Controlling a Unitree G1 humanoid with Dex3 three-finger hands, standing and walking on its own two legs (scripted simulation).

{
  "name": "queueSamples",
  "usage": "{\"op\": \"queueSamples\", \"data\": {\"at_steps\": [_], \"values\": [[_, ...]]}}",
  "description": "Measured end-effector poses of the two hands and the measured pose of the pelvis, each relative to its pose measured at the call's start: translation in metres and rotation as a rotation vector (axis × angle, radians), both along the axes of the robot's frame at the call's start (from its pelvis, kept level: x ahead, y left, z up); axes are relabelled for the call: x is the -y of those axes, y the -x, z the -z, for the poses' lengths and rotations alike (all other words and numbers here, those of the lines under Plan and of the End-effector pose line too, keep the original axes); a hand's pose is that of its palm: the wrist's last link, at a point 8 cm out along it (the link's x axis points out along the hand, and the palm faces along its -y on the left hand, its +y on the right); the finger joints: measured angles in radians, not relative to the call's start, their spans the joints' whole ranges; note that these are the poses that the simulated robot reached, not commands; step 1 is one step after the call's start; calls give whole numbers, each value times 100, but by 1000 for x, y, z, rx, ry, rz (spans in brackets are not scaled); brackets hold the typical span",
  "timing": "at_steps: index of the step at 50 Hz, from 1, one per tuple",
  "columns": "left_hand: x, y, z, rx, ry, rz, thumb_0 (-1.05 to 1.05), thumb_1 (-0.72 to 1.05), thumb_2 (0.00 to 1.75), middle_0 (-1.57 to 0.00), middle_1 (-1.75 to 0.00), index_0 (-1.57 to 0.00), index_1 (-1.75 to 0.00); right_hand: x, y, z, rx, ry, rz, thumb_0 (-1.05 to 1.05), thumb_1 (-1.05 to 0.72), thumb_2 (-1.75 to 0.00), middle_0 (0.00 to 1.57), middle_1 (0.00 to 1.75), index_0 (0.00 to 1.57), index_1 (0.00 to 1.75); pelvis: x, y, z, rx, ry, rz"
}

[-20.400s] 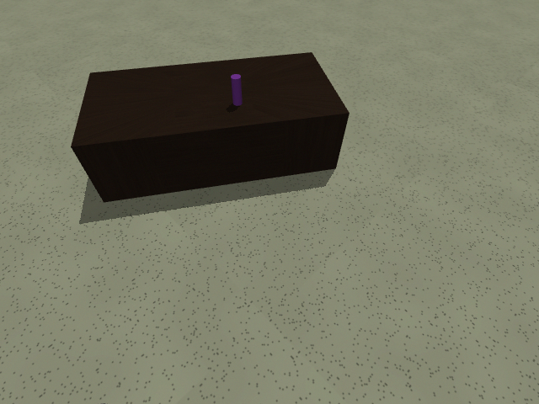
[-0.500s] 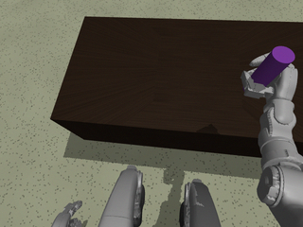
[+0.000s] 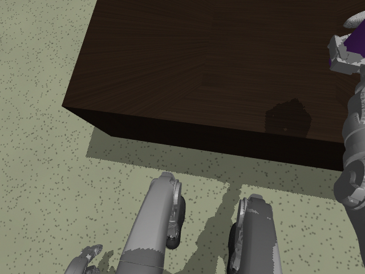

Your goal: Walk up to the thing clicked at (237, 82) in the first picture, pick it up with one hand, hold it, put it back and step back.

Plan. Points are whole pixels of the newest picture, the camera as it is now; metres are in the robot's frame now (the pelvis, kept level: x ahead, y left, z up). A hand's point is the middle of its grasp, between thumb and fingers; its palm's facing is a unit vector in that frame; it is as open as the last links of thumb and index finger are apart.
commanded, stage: crouch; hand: right
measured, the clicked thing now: (364, 38) +0.56 -0.21 +0.05
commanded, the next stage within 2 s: lower in 0.28 s
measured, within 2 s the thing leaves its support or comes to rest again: neither
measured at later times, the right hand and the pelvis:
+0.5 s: hand (335, 49) +0.58 -0.20 -0.02, palm faces +0.19 +0.98 -0.02, open 6.0 cm; pelvis -0.01 +0.00 -0.04, yaw +0 degrees
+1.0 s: hand (318, 65) +0.59 -0.20 -0.09, palm faces +0.19 +0.98 -0.02, open 6.0 cm; pelvis -0.02 +0.00 -0.11, yaw +1 degrees
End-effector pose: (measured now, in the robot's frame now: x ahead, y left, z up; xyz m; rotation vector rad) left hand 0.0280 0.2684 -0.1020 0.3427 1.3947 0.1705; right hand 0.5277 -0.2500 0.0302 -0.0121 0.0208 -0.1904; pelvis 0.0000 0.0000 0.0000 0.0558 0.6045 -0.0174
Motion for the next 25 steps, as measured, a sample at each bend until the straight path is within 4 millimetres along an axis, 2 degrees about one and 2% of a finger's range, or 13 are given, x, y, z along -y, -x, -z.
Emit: {"op": "queueSamples", "data": {"at_steps": [13,25], "values": [[4,12,25,-41,-5,-9,0,90,90,-21,-31,-22,-30,3,-15,27,-6,7,6,1,-2,-122,97,119,99,120,2,5,26,-35,-8,-4],[5,21,40,-74,-4,-13,0,90,91,-21,-31,-22,-31,1,-25,45,-19,-1,-3,1,-2,-122,97,119,99,120,4,7,44,-46,-12,1]]}}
